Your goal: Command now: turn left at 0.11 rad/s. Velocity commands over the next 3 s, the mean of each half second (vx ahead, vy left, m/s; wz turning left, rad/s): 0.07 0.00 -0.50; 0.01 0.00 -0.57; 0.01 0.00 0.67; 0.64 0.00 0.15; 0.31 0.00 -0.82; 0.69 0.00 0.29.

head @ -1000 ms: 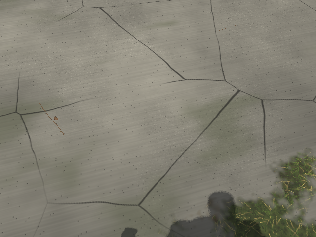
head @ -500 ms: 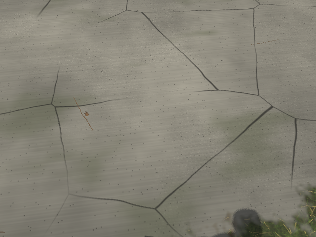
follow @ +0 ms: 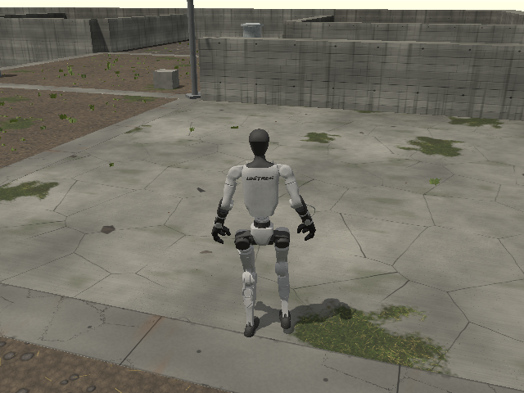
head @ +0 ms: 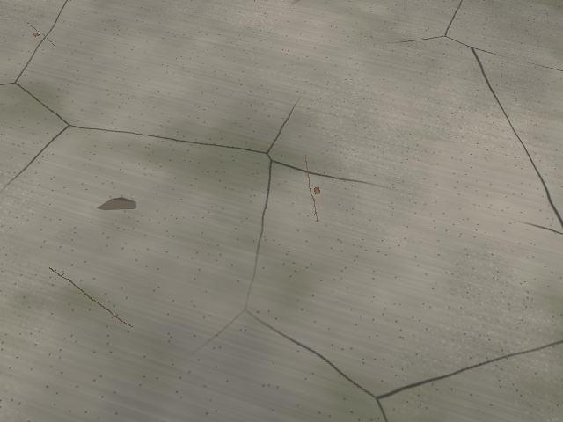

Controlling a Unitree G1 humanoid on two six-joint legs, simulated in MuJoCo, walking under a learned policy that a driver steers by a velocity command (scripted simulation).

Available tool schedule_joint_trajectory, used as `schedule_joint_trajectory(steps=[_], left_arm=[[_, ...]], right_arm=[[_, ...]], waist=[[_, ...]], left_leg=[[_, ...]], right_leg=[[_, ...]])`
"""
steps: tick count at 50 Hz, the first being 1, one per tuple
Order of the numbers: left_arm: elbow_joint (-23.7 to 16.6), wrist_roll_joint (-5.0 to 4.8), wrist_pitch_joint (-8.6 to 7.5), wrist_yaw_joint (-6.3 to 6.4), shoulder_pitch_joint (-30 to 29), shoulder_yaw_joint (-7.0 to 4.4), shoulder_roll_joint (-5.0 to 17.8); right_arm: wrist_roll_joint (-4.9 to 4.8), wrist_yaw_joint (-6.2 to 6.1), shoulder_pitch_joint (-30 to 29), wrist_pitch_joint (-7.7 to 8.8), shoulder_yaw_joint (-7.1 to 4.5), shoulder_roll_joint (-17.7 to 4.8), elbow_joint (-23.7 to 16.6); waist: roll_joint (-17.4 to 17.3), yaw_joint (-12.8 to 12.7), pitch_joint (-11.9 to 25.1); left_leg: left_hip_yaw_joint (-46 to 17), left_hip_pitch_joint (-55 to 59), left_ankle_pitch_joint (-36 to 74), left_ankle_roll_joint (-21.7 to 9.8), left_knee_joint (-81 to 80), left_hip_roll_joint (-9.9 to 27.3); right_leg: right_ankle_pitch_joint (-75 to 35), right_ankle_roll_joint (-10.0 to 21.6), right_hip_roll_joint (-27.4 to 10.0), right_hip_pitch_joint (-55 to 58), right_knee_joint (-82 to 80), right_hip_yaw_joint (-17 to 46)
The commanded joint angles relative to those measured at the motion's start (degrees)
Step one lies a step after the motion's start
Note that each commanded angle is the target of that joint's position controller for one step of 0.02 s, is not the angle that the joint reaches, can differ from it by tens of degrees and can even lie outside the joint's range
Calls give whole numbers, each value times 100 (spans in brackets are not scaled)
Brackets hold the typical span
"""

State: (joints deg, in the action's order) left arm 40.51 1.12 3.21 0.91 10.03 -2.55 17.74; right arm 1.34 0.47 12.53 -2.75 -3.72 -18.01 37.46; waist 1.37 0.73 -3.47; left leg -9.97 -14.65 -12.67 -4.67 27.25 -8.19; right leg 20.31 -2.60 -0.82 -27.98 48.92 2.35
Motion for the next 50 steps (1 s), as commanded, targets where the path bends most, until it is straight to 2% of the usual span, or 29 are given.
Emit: schedule_joint_trajectory(steps=[1,2,3,4,6,7,8,9,10,11,13,15,19,24,27,29,30,31,32,33,34,35,36,38,43,46,47,48,50], left_arm=[[-271,-60,-72,-17,5,-18,278],[-217,-30,-88,-61,120,-9,296],[-195,-24,-99,-117,112,-33,388],[-205,-32,-121,-153,-11,-21,339],[-164,-4,-249,-130,134,8,238],[-127,61,-353,-104,422,-21,460],[-115,-11,-386,-112,587,-266,1342],[76,-43,-388,-189,1167,-323,1326],[102,-95,-404,-211,1188,-318,1167],[81,-117,-391,-203,1042,-320,1038],[-1,-149,-333,-131,773,-331,896],[-4,-157,-275,-111,861,-367,861],[6,-142,-168,-45,1175,-471,949],[-103,-79,-96,-31,1119,-568,1139],[-235,-56,-77,-55,809,-593,1195],[-373,-71,-80,-59,409,-583,1180],[-425,-125,-103,-52,230,-553,1116],[-421,-172,-144,-52,634,-445,707],[-466,-133,-109,-22,1203,-356,364],[-396,89,-72,-12,1183,-479,1020],[-325,114,-43,-48,940,-531,1146],[-262,78,-4,-127,814,-538,1107],[-227,31,37,-223,788,-517,1016],[-227,-54,71,-325,765,-435,861],[-333,-54,129,-292,237,-263,591],[-223,-54,148,-196,167,-34,185],[-169,-50,151,-142,132,7,156],[-138,-40,140,-73,138,1,220],[-26,3,37,37,464,-23,391]], right_arm=[[73,-38,59,101,-9,-412,-211],[84,-32,299,102,-29,-529,-102],[137,-9,403,99,-82,-740,-36],[145,-31,220,93,-47,-700,-10],[68,-167,-3,141,13,-597,16],[72,-228,-23,195,49,-442,-33],[36,-241,-238,230,39,-484,-352],[88,-265,-449,265,10,-676,-451],[68,-243,-353,290,10,-655,-353],[31,-214,-345,288,25,-582,-260],[-4,-157,-424,242,41,-484,-267],[9,-121,-434,171,78,-397,-249],[-17,-121,-829,124,141,-356,-380],[-54,-156,-1132,221,187,-481,-464],[-93,-195,-1005,300,190,-586,-454],[-97,-261,-632,353,167,-654,-366],[-54,-323,-345,402,142,-706,-299],[-10,-398,-244,432,60,-1046,-311],[-69,-402,-456,352,42,-1428,-503],[-76,-352,-215,286,35,-1243,-358],[-70,-330,-283,259,127,-837,-365],[-70,-318,-521,239,183,-620,-392],[-17,-326,-646,228,194,-591,-414],[23,-321,-451,265,171,-601,-337],[3,-223,94,370,93,-626,-58],[0,-114,-76,406,197,-427,85],[9,-67,-38,382,194,-466,156],[3,-28,79,331,123,-658,239],[-95,37,212,251,-2,-931,319]], waist=[[-829,110,770],[-893,193,921],[-988,243,736],[-921,141,240],[-474,-163,-142],[179,-209,-58],[1095,-107,-50],[999,-284,-25],[590,-210,41],[372,-156,60],[473,-73,233],[401,-87,565],[403,-284,634],[527,-389,643],[659,-291,619],[756,-37,536],[627,170,511],[-339,-13,844],[-1500,-335,1073],[-1280,-219,1087],[-934,-219,781],[-768,-240,454],[-874,-276,418],[-1004,-228,528],[-1028,16,602],[-1133,-77,656],[-1324,-37,602],[-1419,-38,479],[-1156,-250,464]], left_leg=[[-947,311,2243,-683,-550,1626],[-1044,308,603,-702,-791,1632],[-1213,103,-1502,-745,-1049,1656],[-1252,-286,-2107,-709,-1128,1653],[-878,-536,-1184,-459,-472,1484],[-376,-560,-362,-205,582,1133],[667,-1596,-1176,183,1603,155],[597,-2143,-2244,300,2222,151],[444,-2234,-2079,365,2742,314],[435,-2218,-1764,450,2988,447],[495,-2111,-1246,616,3047,579],[608,-1979,-994,752,3176,526],[573,-2210,-865,846,2721,518],[446,-1853,-667,754,1948,367],[360,-1174,-606,661,1278,275],[344,-215,-304,620,269,274],[294,555,274,572,-576,450],[-683,1478,134,290,-1058,1634],[-2510,1974,467,-248,-1277,3100],[-2615,1593,1078,-655,-1113,3220],[-1898,1281,1219,-614,-1008,2925],[-1057,849,1186,-499,-1046,2492],[-569,671,1356,-437,-1011,2165],[-26,638,2493,-553,-863,2021],[21,947,2624,-787,-787,2191],[104,499,2179,-686,-811,1976],[-1,416,2138,-657,-807,1847],[-143,360,2378,-634,-647,1754],[-360,41,2655,-368,-242,1673]], right_leg=[[83,171,-30,789,-563,-200],[168,248,101,1043,-660,-389],[269,383,196,1129,-768,-441],[197,500,255,1269,-1185,-440],[54,661,341,1807,-2432,-187],[-10,774,-346,1986,-3063,1031],[-1091,1414,-1474,2316,-3340,3010],[-2149,1870,-1847,2593,-3392,3777],[-2573,1964,-1683,2784,-3169,3421],[-2884,1851,-1376,2734,-3021,2911],[-3610,1569,-851,2678,-2920,2263],[-4302,1490,-627,2700,-2757,2042],[-4030,1462,-487,2800,-2620,2321],[-4131,1365,-367,2595,-2327,2822],[-4170,1173,-238,2262,-2163,3143],[-3460,854,-24,1736,-2089,3287],[-2791,601,197,1280,-1828,3144],[-674,307,625,738,-933,2444],[2060,169,1477,-185,233,1193],[1807,102,1039,-333,1000,799],[1314,87,735,-325,1345,690],[862,52,572,-219,1516,606],[562,4,537,-96,1748,467],[455,-75,541,-9,2029,213],[543,13,608,-12,1121,344],[669,176,483,1072,-660,183],[633,188,493,1359,-1181,-121],[343,213,587,1527,-1642,-285],[-860,342,544,2239,-2944,-252]])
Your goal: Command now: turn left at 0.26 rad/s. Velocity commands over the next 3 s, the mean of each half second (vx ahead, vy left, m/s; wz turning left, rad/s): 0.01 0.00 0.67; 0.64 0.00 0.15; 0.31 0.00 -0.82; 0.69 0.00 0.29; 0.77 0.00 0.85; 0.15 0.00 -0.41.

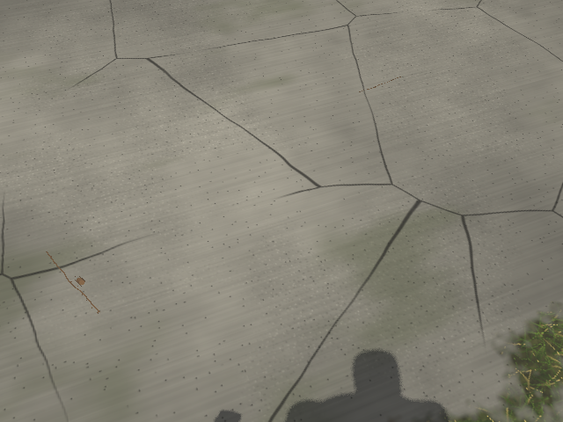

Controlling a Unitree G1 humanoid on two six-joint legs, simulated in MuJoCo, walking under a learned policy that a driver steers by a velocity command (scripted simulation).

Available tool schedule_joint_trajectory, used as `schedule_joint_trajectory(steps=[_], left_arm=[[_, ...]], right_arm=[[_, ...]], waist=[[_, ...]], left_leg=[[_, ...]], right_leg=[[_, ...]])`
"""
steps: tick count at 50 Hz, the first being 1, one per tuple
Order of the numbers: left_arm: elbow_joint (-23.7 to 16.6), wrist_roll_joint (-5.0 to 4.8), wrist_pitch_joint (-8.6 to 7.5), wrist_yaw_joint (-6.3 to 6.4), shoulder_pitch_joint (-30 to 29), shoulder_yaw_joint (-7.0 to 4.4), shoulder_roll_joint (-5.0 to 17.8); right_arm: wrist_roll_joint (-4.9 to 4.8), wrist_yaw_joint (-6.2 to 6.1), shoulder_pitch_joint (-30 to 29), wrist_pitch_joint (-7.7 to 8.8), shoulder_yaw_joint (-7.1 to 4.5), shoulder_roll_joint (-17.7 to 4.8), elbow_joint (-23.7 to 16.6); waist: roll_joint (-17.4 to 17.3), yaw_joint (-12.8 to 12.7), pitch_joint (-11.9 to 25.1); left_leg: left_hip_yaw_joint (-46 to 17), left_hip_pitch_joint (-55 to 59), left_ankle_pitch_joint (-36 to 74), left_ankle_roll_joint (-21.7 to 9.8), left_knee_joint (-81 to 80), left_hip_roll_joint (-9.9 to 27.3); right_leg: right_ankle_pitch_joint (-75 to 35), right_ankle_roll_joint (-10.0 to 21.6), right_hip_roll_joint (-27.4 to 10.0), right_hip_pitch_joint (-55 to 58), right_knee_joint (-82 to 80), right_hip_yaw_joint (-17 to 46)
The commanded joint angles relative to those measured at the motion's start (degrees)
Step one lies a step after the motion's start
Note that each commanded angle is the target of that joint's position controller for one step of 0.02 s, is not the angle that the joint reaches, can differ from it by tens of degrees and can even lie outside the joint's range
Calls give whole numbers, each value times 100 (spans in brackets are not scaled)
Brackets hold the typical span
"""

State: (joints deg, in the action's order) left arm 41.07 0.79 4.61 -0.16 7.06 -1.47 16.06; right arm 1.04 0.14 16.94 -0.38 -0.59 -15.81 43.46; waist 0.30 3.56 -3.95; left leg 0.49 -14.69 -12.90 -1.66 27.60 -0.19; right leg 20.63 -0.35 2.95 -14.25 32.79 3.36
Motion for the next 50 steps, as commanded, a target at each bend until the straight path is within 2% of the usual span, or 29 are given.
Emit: schedule_joint_trajectory(steps=[1,2,3,4,5,6,8,10,13,16,18,19,20,21,22,23,24,25,26,27,30,34,38,41,44,47,48,49,50], left_arm=[[-73,94,-196,192,868,-186,872],[-151,158,-251,253,914,-255,1317],[-127,51,-223,244,622,-348,1499],[-247,52,-256,223,442,-238,1036],[-308,35,-277,227,131,-132,695],[-388,58,-267,249,-142,-80,531],[-387,80,-295,306,-129,-81,526],[-337,97,-309,318,87,-116,561],[-282,110,-358,273,213,-193,690],[-261,108,-399,176,228,-291,890],[-265,40,-409,116,211,-343,972],[-250,-21,-402,88,199,-363,977],[-193,-34,-404,43,435,-366,907],[-660,35,-368,3,340,-211,366],[-815,151,-281,87,-258,-182,511],[-784,93,-266,101,-246,-187,550],[-693,86,-322,59,-131,-209,661],[-667,143,-375,15,-178,-263,816],[-583,231,-380,-28,-93,-296,917],[-533,266,-372,-74,-57,-300,916],[-506,247,-442,-145,-156,-243,719],[-368,205,-531,-179,-168,-192,626],[-507,91,-586,-230,-672,-180,690],[-618,44,-613,-320,-806,-186,729],[-719,37,-637,-413,-813,-208,765],[-884,91,-628,-490,-997,-136,686],[-952,98,-618,-500,-1049,-94,623],[-937,110,-617,-483,-834,-56,540],[-861,131,-623,-443,-460,-74,560]], right_arm=[[-118,87,-120,34,-316,-1053,-328],[-183,119,-151,69,-208,-538,-547],[-132,42,-231,-13,-247,-641,-603],[-61,4,-163,-110,-368,-922,-477],[-59,9,-4,-187,-426,-880,-343],[-51,26,177,-254,-461,-854,-242],[-28,128,168,-329,-462,-737,-242],[-60,211,-102,-358,-444,-624,-388],[-66,299,-427,-402,-383,-434,-632],[-97,326,-496,-405,-411,-493,-803],[-90,321,-419,-384,-444,-520,-856],[-41,289,-209,-342,-462,-518,-809],[55,203,180,-254,-552,-800,-685],[12,128,351,-165,-802,-1947,-798],[-98,143,886,-154,-871,-1926,-756],[-97,111,673,-175,-800,-1694,-734],[-97,82,323,-228,-738,-1439,-762],[-101,83,-35,-274,-671,-1239,-839],[-89,88,-217,-272,-622,-1124,-917],[-76,114,-180,-238,-597,-1106,-923],[-43,134,154,-64,-639,-1256,-780],[-36,94,464,176,-510,-1009,-562],[10,103,662,363,-484,-1110,-455],[72,35,761,466,-473,-1160,-330],[124,-48,735,565,-466,-1170,-191],[179,-56,749,625,-436,-1097,-21],[202,-50,764,639,-422,-1079,49],[206,-41,557,641,-401,-1075,56],[174,-47,564,634,-405,-1149,72]], waist=[[-632,-509,740],[669,-513,913],[1538,-544,659],[903,-498,440],[665,-295,266],[676,-157,188],[910,-193,196],[869,-358,280],[905,-481,356],[1016,-481,483],[919,-379,543],[636,-184,606],[-216,23,751],[-2086,-93,659],[-1270,395,1076],[-890,200,828],[-611,11,630],[-657,-98,469],[-868,-137,384],[-849,-145,386],[-508,-114,292],[-808,7,265],[-723,228,6],[-534,241,-265],[-417,158,-478],[-376,164,-539],[-371,155,-544],[-346,-26,-478],[-429,-173,-84]], left_leg=[[-1442,-464,1882,-393,-83,754],[-876,-1324,138,-54,911,192],[-37,-1330,-2134,31,2113,-364],[-235,-1352,-2206,68,3122,-178],[-251,-1377,-1926,96,3542,-127],[-187,-1371,-1629,168,3751,-81],[-30,-1563,-1328,332,3650,-25],[73,-1655,-1215,424,3285,46],[205,-1278,-1217,351,2326,155],[485,-704,-1253,181,1601,64],[606,-326,-1034,56,991,-18],[578,174,-492,-32,342,-98],[-232,963,256,-198,-462,111],[-3097,1678,2749,-969,-776,1958],[-3446,1716,3219,-1673,-773,2140],[-2999,1587,2572,-1699,-771,1909],[-2670,1336,344,-1490,-1041,1458],[-2603,1071,-1508,-1265,-1380,1115],[-2621,888,-2207,-1198,-1608,915],[-2688,840,-2452,-1183,-1733,840],[-2776,887,-2303,-1209,-1758,731],[-2441,1104,-1769,-1156,-1915,779],[-2299,1249,-1790,-1119,-2143,1113],[-2014,1580,-1712,-1079,-2346,1425],[-1513,2052,-1364,-925,-2449,1606],[-866,2250,-471,-829,-2482,1598],[-609,2225,327,-804,-2410,1569],[-112,1999,2269,-674,-1951,1369],[240,1880,4858,-573,-1094,1251]], right_leg=[[-1118,249,-450,1553,-1487,206],[-1739,643,-1851,2086,-1662,1413],[-2819,1389,-2565,990,-1594,1619],[-3182,1560,-2449,736,-1594,1304],[-3201,1423,-2154,552,-1560,823],[-3188,1218,-1860,470,-1548,386],[-3412,1128,-1645,771,-1465,-65],[-3390,1166,-1762,1079,-1388,-201],[-3245,1103,-1930,1127,-1212,-427],[-3310,961,-2075,975,-918,-628],[-3109,768,-2151,843,-491,-789],[-2705,525,-2074,526,45,-1045],[-1657,155,-1742,-168,1181,-1361],[1635,-390,-614,-2154,2720,-1592],[2012,-340,-364,-2426,3432,-325],[1553,-283,-496,-2561,3647,-76],[853,-191,-682,-2499,3345,52],[396,-145,-737,-2439,2981,18],[92,-167,-652,-2329,2897,-100],[-89,-197,-578,-2295,2841,-119],[-434,-303,-490,-2443,2262,-92],[-1155,-365,-601,-2556,1395,-305],[-1469,-177,-704,-2773,943,-366],[-1467,42,-636,-3169,927,-142],[-1427,277,-539,-3608,1077,157],[-1228,522,-636,-3559,1045,-281],[-1060,639,-600,-3350,966,-518],[-825,782,-408,-2680,690,-841],[-675,879,-33,-1785,669,-1222]])
Over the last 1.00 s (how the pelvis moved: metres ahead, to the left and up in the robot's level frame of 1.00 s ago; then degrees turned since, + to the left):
0.13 -0.02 0.00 -36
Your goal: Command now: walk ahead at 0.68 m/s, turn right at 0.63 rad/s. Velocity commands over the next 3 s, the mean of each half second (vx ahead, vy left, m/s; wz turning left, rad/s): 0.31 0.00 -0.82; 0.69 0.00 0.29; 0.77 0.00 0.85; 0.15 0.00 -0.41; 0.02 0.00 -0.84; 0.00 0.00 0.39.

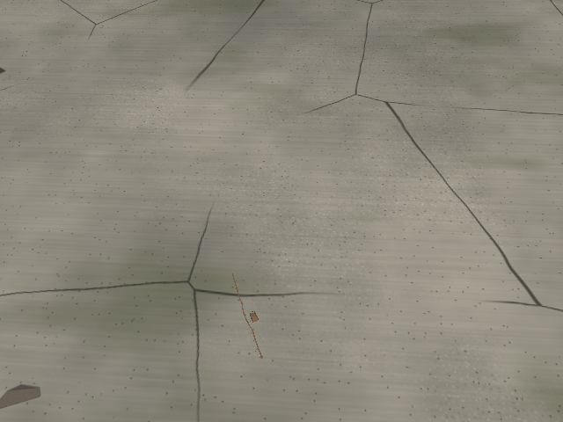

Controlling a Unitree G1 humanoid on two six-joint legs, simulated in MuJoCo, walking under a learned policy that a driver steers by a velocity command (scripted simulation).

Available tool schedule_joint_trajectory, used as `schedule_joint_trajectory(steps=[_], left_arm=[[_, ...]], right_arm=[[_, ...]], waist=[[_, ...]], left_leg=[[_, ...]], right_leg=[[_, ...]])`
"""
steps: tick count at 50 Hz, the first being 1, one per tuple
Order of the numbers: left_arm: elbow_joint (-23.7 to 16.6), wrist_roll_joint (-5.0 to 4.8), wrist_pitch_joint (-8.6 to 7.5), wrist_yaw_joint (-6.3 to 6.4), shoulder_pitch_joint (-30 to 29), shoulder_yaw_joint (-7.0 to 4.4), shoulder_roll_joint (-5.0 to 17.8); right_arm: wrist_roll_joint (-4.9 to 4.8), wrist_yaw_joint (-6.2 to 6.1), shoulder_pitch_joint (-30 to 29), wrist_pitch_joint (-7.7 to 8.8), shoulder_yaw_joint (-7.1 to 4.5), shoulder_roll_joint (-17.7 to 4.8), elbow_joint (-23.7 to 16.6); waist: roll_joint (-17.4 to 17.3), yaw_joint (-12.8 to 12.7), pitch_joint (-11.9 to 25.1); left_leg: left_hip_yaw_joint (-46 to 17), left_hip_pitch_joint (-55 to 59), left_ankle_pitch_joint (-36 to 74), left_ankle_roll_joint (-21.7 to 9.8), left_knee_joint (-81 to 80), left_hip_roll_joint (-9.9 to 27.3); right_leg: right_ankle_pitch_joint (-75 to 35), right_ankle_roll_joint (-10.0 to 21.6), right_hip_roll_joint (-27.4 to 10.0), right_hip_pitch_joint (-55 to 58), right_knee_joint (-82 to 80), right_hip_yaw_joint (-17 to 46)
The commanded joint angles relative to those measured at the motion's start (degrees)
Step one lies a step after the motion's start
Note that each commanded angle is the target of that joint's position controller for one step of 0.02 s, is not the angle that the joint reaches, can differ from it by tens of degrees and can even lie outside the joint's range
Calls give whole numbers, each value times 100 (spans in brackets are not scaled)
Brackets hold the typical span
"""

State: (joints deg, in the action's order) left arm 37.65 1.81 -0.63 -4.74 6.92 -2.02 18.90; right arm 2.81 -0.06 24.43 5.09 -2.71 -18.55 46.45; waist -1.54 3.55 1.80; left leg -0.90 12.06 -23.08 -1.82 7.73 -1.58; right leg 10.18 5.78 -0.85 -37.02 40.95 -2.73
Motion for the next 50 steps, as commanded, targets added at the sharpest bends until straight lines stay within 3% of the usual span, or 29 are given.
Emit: schedule_joint_trajectory(steps=[1,2,3,4,5,7,8,9,11,15,18,21,23,25,26,27,28,29,31,35,38,40,41,42,43,44,45,46,50], left_arm=[[-311,41,-126,71,427,-102,430],[7,102,-174,135,1610,-237,683],[135,145,-181,239,2210,-435,1267],[-20,54,-154,251,2018,-551,1852],[17,-161,-146,276,1956,-619,1737],[70,-193,-135,368,1542,-490,1147],[64,-226,-129,393,1366,-416,913],[40,-230,-116,402,1197,-356,764],[93,-211,-161,388,1202,-368,854],[188,-203,-41,479,1231,-417,932],[286,-257,108,574,1502,-436,865],[319,-193,201,642,1665,-499,922],[240,-122,219,674,1465,-536,978],[167,-47,103,640,1086,-484,904],[219,-75,11,573,1198,-399,698],[245,-107,-80,503,1753,-246,225],[234,-37,-79,406,2087,-203,277],[418,120,-77,397,1835,-165,516],[260,206,-158,312,892,-181,724],[90,259,-188,320,473,-26,452],[-68,59,-218,394,259,76,269],[1,-82,-255,504,493,83,214],[82,-67,-275,574,744,31,360],[182,-22,-313,653,1160,-57,638],[188,9,-360,740,1421,-150,971],[84,57,-327,805,1236,-270,1432],[55,97,-309,800,866,-280,1181],[10,57,-344,745,768,-184,798],[296,16,-467,633,1151,-161,631]], right_arm=[[-19,-47,-133,41,-220,-998,-191],[-67,-91,-145,32,-187,-992,-212],[-127,-51,-51,78,-49,-605,-379],[-157,35,-25,143,17,-252,-760],[-63,-10,-554,148,-18,-659,-838],[-84,-38,-852,145,97,-533,-877],[3,-41,-944,45,100,-527,-930],[66,-25,-836,-98,107,-545,-894],[88,-19,-834,-304,140,-464,-925],[11,-25,-1427,-418,207,-353,-1167],[-57,-20,-2048,-436,267,-311,-1338],[-99,-56,-2497,-363,308,-413,-1436],[-120,-114,-2338,-270,288,-587,-1366],[-149,-131,-1410,-167,245,-668,-1020],[-91,-162,-747,-92,181,-757,-844],[-41,-213,-422,-103,76,-1068,-862],[-47,-183,-336,-232,-67,-1368,-623],[-108,-83,-649,-260,-29,-901,-694],[-171,26,-794,-279,-10,-625,-636],[-262,95,-401,-266,-83,-658,-239],[-210,87,-740,-352,-188,-775,-296],[-208,118,-1073,-399,-248,-798,-401],[-252,127,-1149,-381,-261,-764,-435],[-324,139,-1278,-309,-247,-641,-531],[-443,153,-1181,-200,-165,-280,-630],[-509,172,-1286,-152,-62,-85,-877],[-321,174,-1480,-201,-87,-421,-946],[-233,218,-1457,-250,-118,-484,-891],[-80,427,-1403,-425,-114,-292,-933]], waist=[[-308,-557,-48],[-146,-1085,627],[674,-1207,1161],[2069,-785,1695],[928,-982,1613],[-57,-612,396],[-142,-452,126],[-119,-277,14],[-60,-158,28],[146,-263,252],[420,-577,289],[544,-793,126],[634,-684,68],[746,-228,392],[216,73,704],[-859,-84,1291],[-1836,-270,1260],[-771,-277,376],[37,-240,-169],[-429,-340,-208],[-591,-545,-454],[-446,-777,-436],[-265,-913,-349],[-26,-1132,-133],[759,-1200,263],[1704,-1182,390],[966,-950,-28],[519,-847,-177],[547,-685,-475]], left_leg=[[615,-924,7563,-443,2340,1311],[738,-1607,7230,-225,4014,1161],[791,-3164,4266,36,6070,649],[268,-5090,-637,314,8211,-626],[-614,-5598,-164,215,8493,-226],[-437,-5320,370,240,7525,328],[-422,-5170,283,316,7120,440],[-387,-4909,238,392,6780,496],[-229,-4652,220,519,6087,477],[15,-4532,1166,570,4952,151],[-21,-4439,1881,477,4106,-85],[-274,-4528,1889,393,3278,-298],[-483,-4032,1801,299,2562,-392],[-526,-2593,1898,76,2158,-229],[-827,-1615,1483,-143,1812,232],[-2631,-657,-273,-684,1389,1492],[-5158,-559,-2244,-1470,409,2082],[-5310,-1141,-3106,-1496,228,1970],[-4108,-1851,-1929,-1198,295,1369],[-3056,-2468,-625,-909,227,379],[-3039,-3324,-505,-943,117,208],[-2907,-4111,-203,-706,309,29],[-2757,-4765,-188,-476,607,-140],[-2451,-5560,-234,-230,1169,-310],[-1833,-6048,-607,-115,2489,-489],[-844,-6454,-412,-89,4033,-650],[-657,-6652,57,-73,4778,82],[-602,-6650,286,-53,5051,182],[-190,-6919,823,5,6055,523]], right_leg=[[512,338,736,1553,-120,-796],[189,476,854,3078,-593,-515],[979,853,-189,4573,-1107,1236],[-642,1703,-1845,5668,-1962,4998],[-2181,1692,-1634,5755,-1906,4823],[-3809,1354,-1237,4140,-1756,3045],[-4052,1209,-940,3613,-1878,2685],[-4313,1102,-745,3182,-2033,2395],[-5119,1016,-527,2782,-2044,2153],[-5460,492,31,2541,-1728,1927],[-4819,-13,261,2692,-1493,2231],[-4289,-168,260,3150,-1244,2858],[-3857,-320,290,3210,-982,3213],[-2948,-258,246,2839,-601,3245],[-2017,-157,397,2564,315,2839],[665,-181,882,1999,1554,1905],[2469,-266,1369,819,2350,1260],[2113,-211,946,321,2717,1280],[1549,-263,615,359,2269,1009],[1465,-474,485,1293,835,691],[1558,-533,577,2127,-498,578],[370,-516,594,3324,-1536,417],[31,-467,488,4264,-1792,486],[193,-399,63,5295,-1793,742],[1191,-220,-1080,5856,-2094,1702],[3201,293,-2331,5408,-3039,3566],[3377,548,-2583,4739,-2977,3759],[3096,501,-2286,4544,-2977,3342],[1622,146,-1597,4337,-3385,1508]])
Over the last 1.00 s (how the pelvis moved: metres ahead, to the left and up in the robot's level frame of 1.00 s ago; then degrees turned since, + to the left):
0.20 0.10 -0.02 26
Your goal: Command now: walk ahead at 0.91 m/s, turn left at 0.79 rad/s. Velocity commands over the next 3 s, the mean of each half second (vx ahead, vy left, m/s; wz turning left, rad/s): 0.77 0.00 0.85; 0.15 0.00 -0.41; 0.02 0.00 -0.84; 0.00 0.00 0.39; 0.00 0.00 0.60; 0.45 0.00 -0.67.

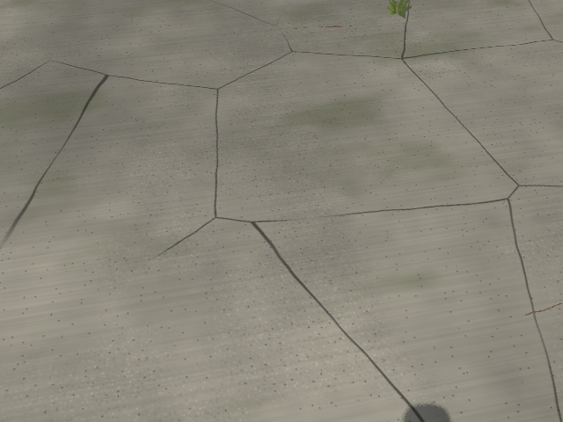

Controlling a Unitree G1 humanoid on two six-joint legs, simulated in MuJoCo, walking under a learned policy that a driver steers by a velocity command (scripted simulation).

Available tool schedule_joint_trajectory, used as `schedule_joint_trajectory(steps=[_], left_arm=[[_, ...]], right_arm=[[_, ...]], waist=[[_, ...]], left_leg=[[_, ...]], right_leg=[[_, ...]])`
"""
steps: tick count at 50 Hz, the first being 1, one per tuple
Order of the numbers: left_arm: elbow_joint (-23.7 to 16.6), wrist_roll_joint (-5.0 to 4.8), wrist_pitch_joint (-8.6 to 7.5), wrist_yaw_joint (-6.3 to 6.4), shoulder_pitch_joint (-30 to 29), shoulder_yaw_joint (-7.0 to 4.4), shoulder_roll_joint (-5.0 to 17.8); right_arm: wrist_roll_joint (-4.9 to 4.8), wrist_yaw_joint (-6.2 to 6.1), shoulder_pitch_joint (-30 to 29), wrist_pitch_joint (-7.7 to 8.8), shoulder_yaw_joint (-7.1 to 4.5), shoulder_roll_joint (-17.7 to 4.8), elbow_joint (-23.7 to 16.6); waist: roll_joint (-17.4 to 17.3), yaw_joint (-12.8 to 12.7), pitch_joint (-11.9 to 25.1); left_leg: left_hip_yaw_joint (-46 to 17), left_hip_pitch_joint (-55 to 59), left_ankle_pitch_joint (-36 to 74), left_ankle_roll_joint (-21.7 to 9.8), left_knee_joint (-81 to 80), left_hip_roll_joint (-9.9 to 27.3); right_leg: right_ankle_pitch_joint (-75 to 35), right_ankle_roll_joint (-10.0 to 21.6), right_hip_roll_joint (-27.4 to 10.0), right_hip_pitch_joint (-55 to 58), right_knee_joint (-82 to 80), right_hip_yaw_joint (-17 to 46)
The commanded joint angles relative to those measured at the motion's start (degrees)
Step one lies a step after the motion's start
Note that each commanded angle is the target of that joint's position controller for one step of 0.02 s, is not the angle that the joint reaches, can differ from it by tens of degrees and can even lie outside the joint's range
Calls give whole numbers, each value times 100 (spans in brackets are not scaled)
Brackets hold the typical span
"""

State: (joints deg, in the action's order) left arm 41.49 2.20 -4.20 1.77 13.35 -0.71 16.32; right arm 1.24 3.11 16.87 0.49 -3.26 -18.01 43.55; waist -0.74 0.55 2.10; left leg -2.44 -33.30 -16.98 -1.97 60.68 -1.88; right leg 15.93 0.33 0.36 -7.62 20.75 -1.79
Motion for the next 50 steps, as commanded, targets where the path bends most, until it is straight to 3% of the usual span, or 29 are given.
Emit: schedule_joint_trajectory(steps=[1,5,8,10,11,12,13,14,15,16,17,18,20,22,24,25,27,29,31,34,35,36,37,38,39,40,41,45,50], left_arm=[[-11,-27,-146,-61,613,-296,860],[165,-6,-300,-161,541,-289,693],[337,-22,-329,-151,699,-311,761],[400,-23,-296,-131,806,-357,1005],[411,-4,-216,-107,851,-404,1197],[383,35,-97,-84,779,-469,1423],[291,37,-25,-79,662,-501,1526],[294,59,-40,-132,779,-426,1238],[-233,-38,-106,-268,1099,-220,389],[-561,-52,-228,-224,417,-259,930],[-707,-124,-283,-191,-92,-209,861],[-642,-123,-297,-151,70,-130,735],[-512,67,-69,-126,366,-124,758],[-462,111,170,-130,574,-125,746],[-442,46,211,-127,519,-58,514],[-395,9,200,-138,541,-8,346],[-268,-89,142,-190,473,46,151],[-190,-166,109,-235,232,37,121],[-158,-179,79,-267,156,16,140],[155,-48,67,-322,1123,-225,666],[352,-37,43,-312,1784,-296,724],[473,-79,31,-255,2280,-408,963],[376,-102,98,-202,1730,-430,1198],[143,-275,167,-232,1271,-509,1325],[-142,-281,275,-219,720,-528,1089],[-197,-256,391,-216,520,-444,729],[-165,-245,446,-219,496,-410,602],[-78,-214,504,-202,684,-547,848],[-122,-247,669,-131,662,-677,1038]], right_arm=[[68,141,-841,18,-44,-296,-750],[31,268,-1567,-32,24,-261,-1146],[64,379,-2087,-33,127,-149,-1308],[27,316,-1914,-36,138,-151,-1246],[6,256,-1506,-25,90,-280,-1143],[-16,196,-659,3,0,-474,-936],[-7,110,581,37,-159,-780,-573],[67,-33,1222,40,-333,-1135,-240],[130,-125,544,-69,-531,-2007,-454],[34,-157,993,-111,-610,-2068,-679],[11,-236,876,-80,-594,-1955,-508],[-25,-293,641,-27,-509,-1603,-413],[-89,-352,19,43,-321,-1079,-515],[-119,-296,-154,125,-222,-873,-504],[-26,-234,-273,241,-189,-822,-398],[-35,-215,-327,279,-142,-687,-323],[-94,-199,-291,358,-24,-349,-140],[-99,-218,-123,406,42,-255,20],[-8,-292,-21,404,32,-332,130],[42,-510,-330,271,-77,-581,91],[24,-551,-549,205,-110,-650,19],[-31,-567,-676,182,-148,-727,-148],[9,-478,94,123,-33,-23,-302],[146,-429,726,44,93,70,-223],[174,-419,536,-15,81,-235,-152],[206,-421,-43,-58,30,-463,-218],[201,-424,-466,-102,21,-453,-346],[130,-453,-595,-331,120,-190,-409],[53,-513,-1054,-341,65,-357,-447]], waist=[[484,-391,-601],[615,-245,-996],[409,-316,-1198],[530,-130,-865],[692,149,-515],[832,628,27],[824,1191,695],[286,1284,975],[-1665,370,1254],[-508,941,2293],[-170,831,1585],[222,412,647],[488,-135,-112],[540,-395,-121],[432,-467,-70],[281,-459,2],[-87,-269,105],[-133,-43,13],[-241,37,-111],[-330,-395,-45],[-218,-737,28],[356,-984,184],[1771,2,86],[1544,252,1095],[712,250,852],[-43,154,296],[-284,126,-9],[193,-9,108],[650,-357,61]], left_leg=[[-3,-2489,383,3,895,638],[209,-2089,1112,-80,291,837],[910,-1121,1380,-383,-1042,694],[1382,-153,1094,-692,-1466,202],[1478,309,726,-819,-1500,-64],[1440,1228,274,-954,-1511,-309],[1249,2834,115,-1122,-1758,-542],[532,4372,244,-1176,-2246,-373],[-2826,5976,572,-1941,-2964,1479],[-4253,6346,1303,-2350,-3671,1810],[-3729,5752,2191,-2189,-3887,1747],[-3107,4510,3149,-2015,-3887,1580],[-2109,2754,4242,-1787,-3953,1087],[-1564,1936,5182,-1679,-4131,907],[-924,1619,6039,-1451,-4166,596],[-540,1653,6073,-1221,-4168,403],[-24,1961,5516,-773,-4335,175],[223,2543,5040,-550,-4456,316],[385,2860,4987,-459,-4339,623],[541,3338,5976,-272,-2991,870],[700,3222,5576,-180,-1887,757],[997,2611,3624,-37,100,61],[855,736,-1763,262,1924,-1154],[-275,392,-1737,259,2499,-889],[-440,290,-1258,217,2461,-552],[-358,210,-967,202,2023,-333],[-323,196,-794,215,1487,-159],[-257,537,-262,339,326,-107],[-460,34,32,527,-594,-50]], right_leg=[[665,643,-1641,1336,-1423,1050],[-661,480,-1344,684,-1669,-293],[-1949,380,-1257,520,-1765,-1035],[-5340,318,-1305,867,-999,-1327],[-6821,300,-1405,1163,-208,-1356],[-7597,317,-1551,1151,1017,-1331],[-7394,333,-1619,547,2602,-1224],[-4428,137,-1217,-725,4481,-1164],[1363,-379,-2,-3449,7204,-911],[1013,-302,80,-3971,7766,398],[607,-238,-218,-4145,7441,630],[492,-242,-468,-3867,6810,541],[742,-345,-714,-3085,6080,536],[816,-440,-788,-2463,5107,413],[168,-347,-580,-2135,4133,79],[-446,-246,-515,-1953,3522,-41],[-1838,-25,-384,-1651,2475,-266],[-2626,146,-300,-1744,1868,-324],[-2678,269,-211,-1644,1551,-195],[-1519,447,243,-1165,1459,-254],[-1661,572,318,-692,920,-196],[-4261,936,-192,-15,639,604],[-7908,1758,-1367,748,786,2873],[-6594,2264,-1811,1061,162,4248],[-4132,2215,-1733,565,-143,4103],[-2392,1939,-1387,-113,-376,3653],[-1496,1632,-1047,-527,-569,3278],[-846,777,-445,-775,-685,2843],[799,305,-250,-306,-922,3310]])
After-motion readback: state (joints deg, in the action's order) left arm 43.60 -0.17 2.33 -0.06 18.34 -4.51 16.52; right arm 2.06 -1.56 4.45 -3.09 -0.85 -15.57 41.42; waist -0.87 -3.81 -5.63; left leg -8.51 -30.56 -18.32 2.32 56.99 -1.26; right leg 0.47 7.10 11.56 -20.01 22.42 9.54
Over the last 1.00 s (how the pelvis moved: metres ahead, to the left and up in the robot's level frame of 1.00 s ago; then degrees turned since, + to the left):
0.50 -0.17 0.02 -19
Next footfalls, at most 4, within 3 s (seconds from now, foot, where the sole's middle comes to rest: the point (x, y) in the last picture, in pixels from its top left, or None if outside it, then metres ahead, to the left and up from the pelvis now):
0.28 left None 0.37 0.18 -0.78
0.72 right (200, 353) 0.70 0.23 -0.78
1.36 left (140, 359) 0.68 0.38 -0.78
1.82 right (205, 386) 0.61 0.21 -0.78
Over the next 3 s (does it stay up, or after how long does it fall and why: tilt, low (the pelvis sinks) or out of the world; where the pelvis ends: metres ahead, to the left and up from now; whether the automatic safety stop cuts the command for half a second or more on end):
stays up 0.78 0.32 -0.02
